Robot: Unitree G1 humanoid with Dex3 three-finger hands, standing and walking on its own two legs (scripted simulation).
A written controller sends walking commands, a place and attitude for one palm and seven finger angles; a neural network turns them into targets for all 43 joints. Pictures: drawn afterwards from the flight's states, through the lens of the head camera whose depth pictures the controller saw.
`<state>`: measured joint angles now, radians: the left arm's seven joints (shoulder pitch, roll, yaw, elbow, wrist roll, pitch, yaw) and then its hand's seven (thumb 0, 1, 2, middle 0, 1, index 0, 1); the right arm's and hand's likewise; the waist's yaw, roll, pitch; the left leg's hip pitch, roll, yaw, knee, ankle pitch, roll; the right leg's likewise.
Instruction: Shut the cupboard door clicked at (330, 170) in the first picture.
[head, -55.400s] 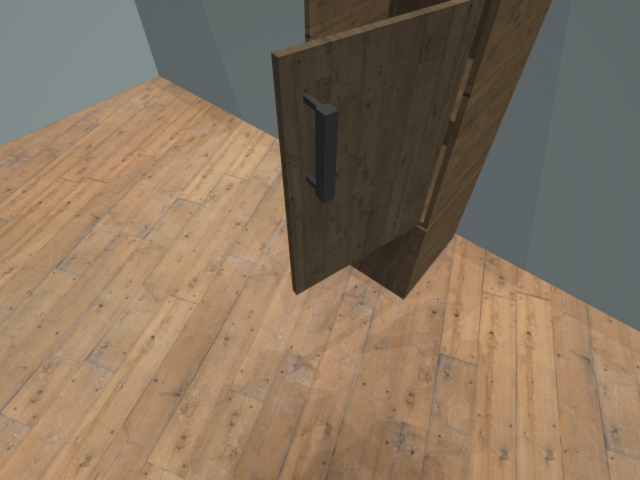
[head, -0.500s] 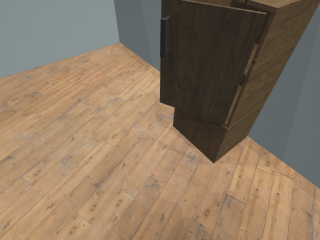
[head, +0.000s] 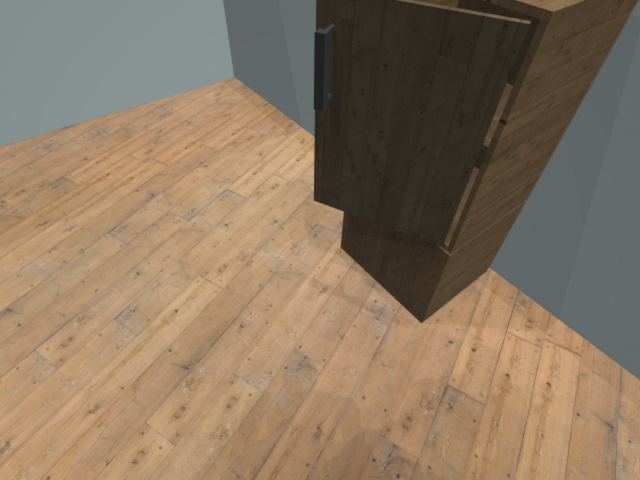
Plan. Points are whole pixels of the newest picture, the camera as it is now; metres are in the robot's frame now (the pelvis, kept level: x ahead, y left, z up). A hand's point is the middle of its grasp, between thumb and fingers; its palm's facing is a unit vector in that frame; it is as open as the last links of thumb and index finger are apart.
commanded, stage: walk to a spot facing it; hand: left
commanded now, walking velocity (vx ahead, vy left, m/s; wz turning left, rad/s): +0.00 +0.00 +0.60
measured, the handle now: (325, 68) +0.92 +0.02 +0.09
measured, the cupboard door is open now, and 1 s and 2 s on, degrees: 25 25 25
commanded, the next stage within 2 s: none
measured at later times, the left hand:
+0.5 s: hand out of the picture +0.03 +0.23 -0.18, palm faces +0.25 -0.94 -0.24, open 7.4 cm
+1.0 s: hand out of the picture -0.03 +0.14 -0.15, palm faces +0.50 -0.80 -0.33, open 7.4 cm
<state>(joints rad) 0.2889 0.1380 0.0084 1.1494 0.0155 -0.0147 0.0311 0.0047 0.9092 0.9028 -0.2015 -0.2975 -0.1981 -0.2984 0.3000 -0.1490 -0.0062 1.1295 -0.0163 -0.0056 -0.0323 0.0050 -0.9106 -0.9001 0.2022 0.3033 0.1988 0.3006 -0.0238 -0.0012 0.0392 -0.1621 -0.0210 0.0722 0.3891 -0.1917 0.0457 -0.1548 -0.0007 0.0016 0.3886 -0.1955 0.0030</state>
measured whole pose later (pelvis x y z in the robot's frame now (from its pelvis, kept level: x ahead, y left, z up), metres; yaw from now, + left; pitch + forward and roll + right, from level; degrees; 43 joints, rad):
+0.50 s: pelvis -0.01 +0.01 -0.01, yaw +14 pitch +1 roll -2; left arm 0.13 0.23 0.09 0.97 0.03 0.05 0.03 0.01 0.91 0.90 -0.20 -0.30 -0.20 -0.30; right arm 0.24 -0.19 -0.05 0.96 -0.04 0.03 -0.02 0.01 -0.91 -0.90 0.20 0.30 0.20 0.30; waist -0.04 -0.01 0.09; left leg -0.33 -0.09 -0.10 0.52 -0.20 0.07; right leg -0.44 -0.02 0.00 1.06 -0.41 0.05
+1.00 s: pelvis +0.02 -0.07 +0.00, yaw +34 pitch +1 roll +3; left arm 0.21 0.20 0.05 0.90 0.03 0.02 0.03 0.01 0.91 0.90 -0.20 -0.30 -0.20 -0.30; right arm 0.17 -0.27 -0.09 0.91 -0.02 0.08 0.02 0.01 -0.91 -0.90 0.20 0.30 0.20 0.30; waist -0.05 0.02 0.13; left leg -0.52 -0.03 -0.03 1.10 -0.44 -0.07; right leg -0.16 -0.06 -0.06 0.49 -0.34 -0.02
